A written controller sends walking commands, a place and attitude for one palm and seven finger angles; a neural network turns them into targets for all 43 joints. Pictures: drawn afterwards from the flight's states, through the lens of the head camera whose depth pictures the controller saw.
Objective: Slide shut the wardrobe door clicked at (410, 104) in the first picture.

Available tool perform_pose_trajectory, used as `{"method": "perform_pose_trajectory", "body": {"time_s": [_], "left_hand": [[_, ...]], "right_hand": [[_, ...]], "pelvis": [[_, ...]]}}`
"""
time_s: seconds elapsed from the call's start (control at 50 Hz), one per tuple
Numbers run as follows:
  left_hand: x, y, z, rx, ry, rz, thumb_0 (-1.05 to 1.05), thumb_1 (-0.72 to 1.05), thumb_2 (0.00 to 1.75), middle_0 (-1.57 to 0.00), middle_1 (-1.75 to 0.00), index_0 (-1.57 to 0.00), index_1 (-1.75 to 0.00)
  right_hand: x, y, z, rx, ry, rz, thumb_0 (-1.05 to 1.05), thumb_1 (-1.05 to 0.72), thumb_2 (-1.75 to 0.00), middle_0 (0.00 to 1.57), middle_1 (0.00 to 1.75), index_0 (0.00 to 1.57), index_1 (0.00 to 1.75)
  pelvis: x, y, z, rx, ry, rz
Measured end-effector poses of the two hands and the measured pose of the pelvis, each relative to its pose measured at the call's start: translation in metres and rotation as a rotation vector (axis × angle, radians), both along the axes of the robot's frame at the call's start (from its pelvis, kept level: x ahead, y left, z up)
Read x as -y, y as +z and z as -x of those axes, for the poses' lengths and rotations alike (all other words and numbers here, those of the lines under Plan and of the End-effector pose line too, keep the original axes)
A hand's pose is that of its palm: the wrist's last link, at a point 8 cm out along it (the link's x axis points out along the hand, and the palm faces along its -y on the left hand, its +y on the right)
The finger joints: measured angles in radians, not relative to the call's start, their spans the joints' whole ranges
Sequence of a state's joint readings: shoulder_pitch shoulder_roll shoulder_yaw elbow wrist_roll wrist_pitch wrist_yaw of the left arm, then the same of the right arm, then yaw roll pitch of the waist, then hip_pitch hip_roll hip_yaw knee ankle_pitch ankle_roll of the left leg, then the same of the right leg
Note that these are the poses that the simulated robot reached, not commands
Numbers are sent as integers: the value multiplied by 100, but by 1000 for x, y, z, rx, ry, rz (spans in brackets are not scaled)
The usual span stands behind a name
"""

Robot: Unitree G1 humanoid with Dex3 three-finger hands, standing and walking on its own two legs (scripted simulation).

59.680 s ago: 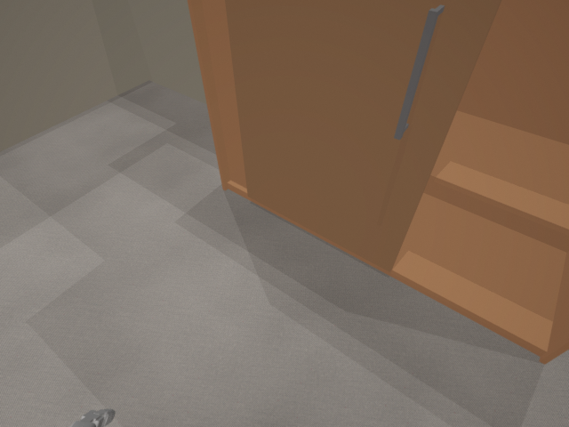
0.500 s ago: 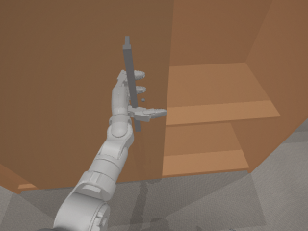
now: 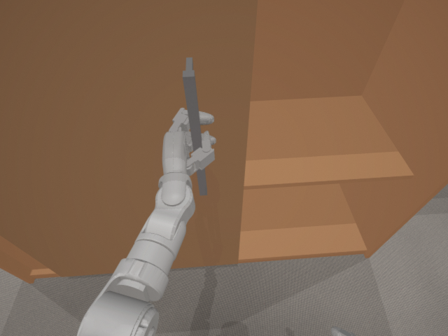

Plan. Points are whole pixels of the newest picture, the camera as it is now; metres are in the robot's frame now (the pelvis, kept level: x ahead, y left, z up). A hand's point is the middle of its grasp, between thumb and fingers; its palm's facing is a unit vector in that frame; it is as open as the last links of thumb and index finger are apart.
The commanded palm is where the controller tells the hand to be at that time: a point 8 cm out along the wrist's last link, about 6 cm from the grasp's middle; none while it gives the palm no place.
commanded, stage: grip the handle and tug to test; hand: left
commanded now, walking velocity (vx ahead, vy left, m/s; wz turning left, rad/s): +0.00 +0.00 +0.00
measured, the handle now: (197, 139) +0.46 +0.06 +0.10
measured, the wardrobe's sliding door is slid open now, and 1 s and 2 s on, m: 0.59 0.59 0.55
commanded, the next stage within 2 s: tug the door sideways, standing still in 0.66 s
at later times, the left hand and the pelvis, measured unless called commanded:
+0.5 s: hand (209, 151) +0.41 +0.03 +0.12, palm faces +0.04 -1.00 +0.02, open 5.4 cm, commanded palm +0.36 +0.08 +0.11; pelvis +0.01 -0.01 +0.00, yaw -1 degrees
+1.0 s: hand (210, 151) +0.41 +0.03 +0.12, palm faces +0.05 -1.00 +0.00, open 5.5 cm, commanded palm +0.39 +0.06 +0.11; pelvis +0.04 -0.01 +0.00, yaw +2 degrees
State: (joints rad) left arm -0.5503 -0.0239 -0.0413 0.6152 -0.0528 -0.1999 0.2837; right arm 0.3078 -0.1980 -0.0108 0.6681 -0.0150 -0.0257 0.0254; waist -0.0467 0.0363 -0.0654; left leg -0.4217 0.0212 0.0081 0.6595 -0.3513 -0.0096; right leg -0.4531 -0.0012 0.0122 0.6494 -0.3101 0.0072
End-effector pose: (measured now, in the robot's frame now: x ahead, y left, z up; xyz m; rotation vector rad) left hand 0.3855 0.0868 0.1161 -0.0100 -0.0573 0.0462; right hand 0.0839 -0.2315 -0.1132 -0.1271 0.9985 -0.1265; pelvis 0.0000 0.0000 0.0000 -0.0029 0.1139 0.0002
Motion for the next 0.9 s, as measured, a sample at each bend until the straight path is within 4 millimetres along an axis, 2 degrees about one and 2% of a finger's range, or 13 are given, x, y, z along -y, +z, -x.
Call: {"method": "perform_pose_trajectory", "body": {"time_s": [0.38, 0.56, 0.66, 0.78, 0.9], "left_hand": [[0, 0, 0, -3, -6, -1, 1, 77, 82, -42, -140, -40, -139], [0, 1, 3, -10, -11, 3, 2, 78, 80, -36, -140, -35, -137], [0, 1, 6, -12, -18, 6, 2, 79, 80, -31, -140, -31, -132], [1, 1, 9, -19, -23, 12, 2, 80, 80, -26, -137, -28, -128], [1, 1, 5, -14, -9, -6, 2, 78, 83, -32, -137, -31, -131]], "right_hand": [[6, 2, -7, 11, 2, 3, 1, -91, -89, 20, 30, 20, 30], [6, 6, -14, 35, -20, -21, 1, -91, -89, 20, 30, 20, 30], [6, 10, -26, 50, -23, -32, 1, -91, -89, 20, 30, 20, 30], [4, 16, -52, 82, -13, -39, 1, -91, -89, 20, 30, 20, 30], [2, 15, -79, 84, 43, -17, 1, -91, -89, 20, 30, 20, 30]], "pelvis": [[5, 1, -2, 3, -1, -3], [6, 4, -13, 3, -18, -4], [7, 5, -22, 5, -22, -3], [8, 7, -35, 6, -22, -3], [8, 5, -40, 8, 9, 1]]}}
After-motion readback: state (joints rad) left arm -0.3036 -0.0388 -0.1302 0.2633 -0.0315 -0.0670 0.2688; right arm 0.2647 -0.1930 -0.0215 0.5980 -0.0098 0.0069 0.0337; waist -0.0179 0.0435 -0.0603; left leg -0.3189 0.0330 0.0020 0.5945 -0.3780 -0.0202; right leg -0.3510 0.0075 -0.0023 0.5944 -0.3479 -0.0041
